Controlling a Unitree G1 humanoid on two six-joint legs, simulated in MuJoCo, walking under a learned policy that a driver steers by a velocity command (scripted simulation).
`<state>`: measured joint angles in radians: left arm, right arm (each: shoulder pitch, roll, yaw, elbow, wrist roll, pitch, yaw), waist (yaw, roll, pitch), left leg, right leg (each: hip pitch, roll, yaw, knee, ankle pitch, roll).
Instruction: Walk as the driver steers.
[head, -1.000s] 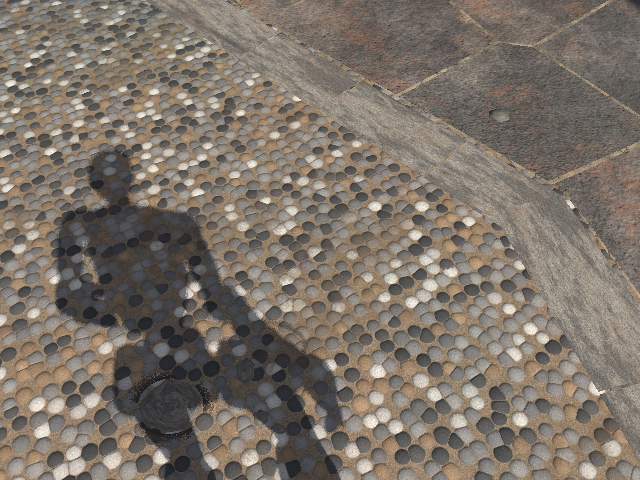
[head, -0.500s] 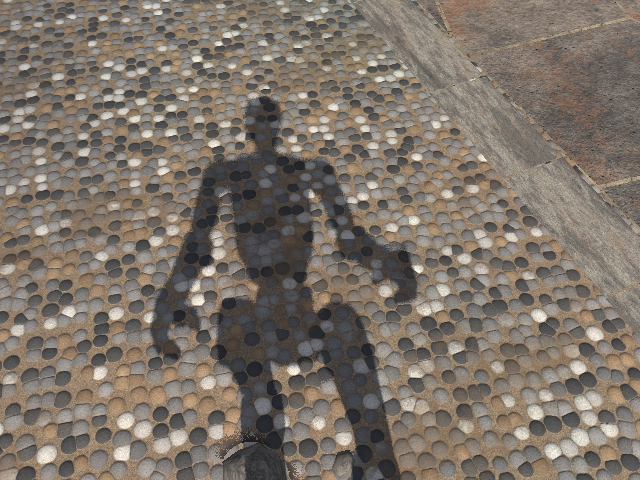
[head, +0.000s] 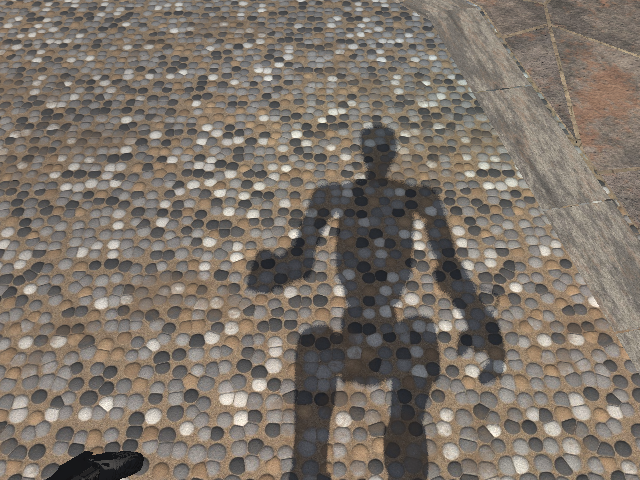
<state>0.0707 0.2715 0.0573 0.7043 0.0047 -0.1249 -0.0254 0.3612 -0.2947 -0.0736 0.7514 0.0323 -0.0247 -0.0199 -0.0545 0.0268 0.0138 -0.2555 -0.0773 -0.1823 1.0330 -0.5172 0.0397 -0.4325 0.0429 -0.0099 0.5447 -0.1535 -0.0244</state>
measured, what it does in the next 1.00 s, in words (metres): walks ahead: left foot, then right foot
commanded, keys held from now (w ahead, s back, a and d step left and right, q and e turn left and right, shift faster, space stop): w+q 0.28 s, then w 0.22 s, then w+e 0.10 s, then e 0.40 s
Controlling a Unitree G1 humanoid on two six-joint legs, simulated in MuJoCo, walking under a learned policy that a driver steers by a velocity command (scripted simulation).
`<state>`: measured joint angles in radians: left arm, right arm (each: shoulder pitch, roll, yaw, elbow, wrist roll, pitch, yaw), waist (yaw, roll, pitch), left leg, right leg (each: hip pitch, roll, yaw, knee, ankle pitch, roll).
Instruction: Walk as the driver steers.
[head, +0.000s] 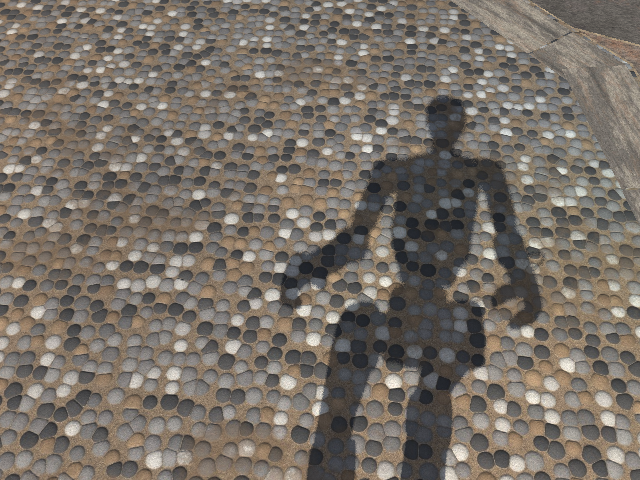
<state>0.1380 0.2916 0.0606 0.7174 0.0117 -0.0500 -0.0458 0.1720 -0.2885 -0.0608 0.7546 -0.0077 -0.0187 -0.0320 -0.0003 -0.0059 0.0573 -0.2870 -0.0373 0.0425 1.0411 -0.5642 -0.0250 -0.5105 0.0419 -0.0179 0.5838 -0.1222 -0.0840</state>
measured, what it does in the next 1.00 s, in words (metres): walks ahead: left foot, then right foot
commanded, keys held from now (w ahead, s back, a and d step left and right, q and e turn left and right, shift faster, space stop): e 0.08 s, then w+e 0.06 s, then w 0.70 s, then w+q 0.16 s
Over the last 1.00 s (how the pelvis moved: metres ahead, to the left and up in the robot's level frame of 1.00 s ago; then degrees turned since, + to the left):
0.48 0.11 0.00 4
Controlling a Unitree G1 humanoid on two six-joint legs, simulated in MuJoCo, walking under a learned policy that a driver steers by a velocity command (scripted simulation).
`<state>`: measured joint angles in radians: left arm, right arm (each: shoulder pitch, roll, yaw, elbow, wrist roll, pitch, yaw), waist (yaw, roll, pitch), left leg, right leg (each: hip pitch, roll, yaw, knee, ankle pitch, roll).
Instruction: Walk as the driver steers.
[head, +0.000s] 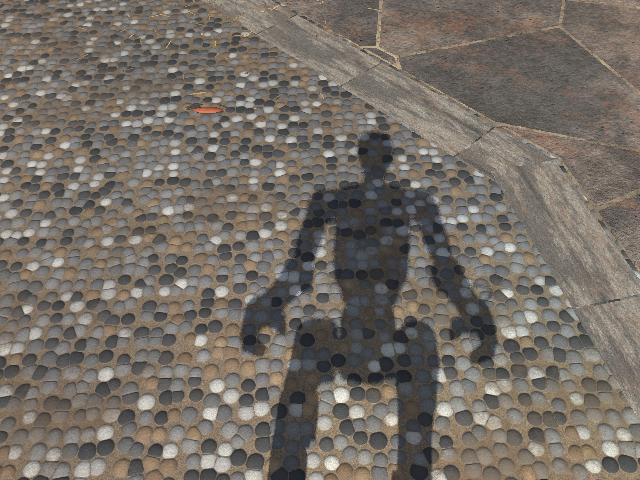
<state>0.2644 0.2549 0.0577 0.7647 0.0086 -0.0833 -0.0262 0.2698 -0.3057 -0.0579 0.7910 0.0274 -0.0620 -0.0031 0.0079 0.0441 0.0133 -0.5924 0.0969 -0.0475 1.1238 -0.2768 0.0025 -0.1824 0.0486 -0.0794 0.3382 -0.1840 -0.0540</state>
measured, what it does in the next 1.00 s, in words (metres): walks ahead, turning left: left foot, then right foot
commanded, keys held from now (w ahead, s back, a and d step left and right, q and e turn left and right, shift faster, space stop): w+q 0.46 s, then w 0.54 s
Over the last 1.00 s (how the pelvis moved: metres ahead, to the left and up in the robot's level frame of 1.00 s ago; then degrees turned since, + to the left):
0.36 -0.06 0.02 -9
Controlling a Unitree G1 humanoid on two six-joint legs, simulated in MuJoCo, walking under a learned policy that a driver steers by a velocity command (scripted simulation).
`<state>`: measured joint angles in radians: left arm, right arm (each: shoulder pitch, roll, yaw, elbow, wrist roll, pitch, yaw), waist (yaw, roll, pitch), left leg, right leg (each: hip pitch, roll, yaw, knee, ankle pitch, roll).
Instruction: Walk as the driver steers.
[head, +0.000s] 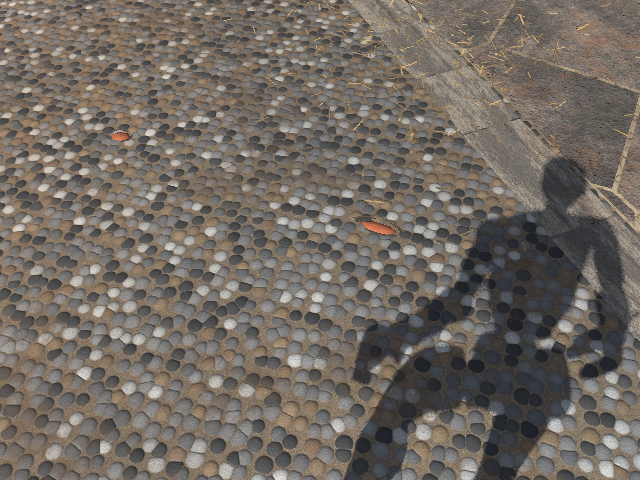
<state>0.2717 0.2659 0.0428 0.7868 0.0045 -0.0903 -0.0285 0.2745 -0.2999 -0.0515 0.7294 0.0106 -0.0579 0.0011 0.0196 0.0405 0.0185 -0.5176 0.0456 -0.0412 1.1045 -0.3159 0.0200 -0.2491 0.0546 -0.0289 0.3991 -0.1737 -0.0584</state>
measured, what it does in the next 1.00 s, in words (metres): walks ahead: left foot, then right foot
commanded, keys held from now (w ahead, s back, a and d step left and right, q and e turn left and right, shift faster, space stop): w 0.38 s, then no key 0.62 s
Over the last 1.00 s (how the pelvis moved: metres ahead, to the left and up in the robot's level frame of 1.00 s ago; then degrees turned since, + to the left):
0.58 0.10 0.00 21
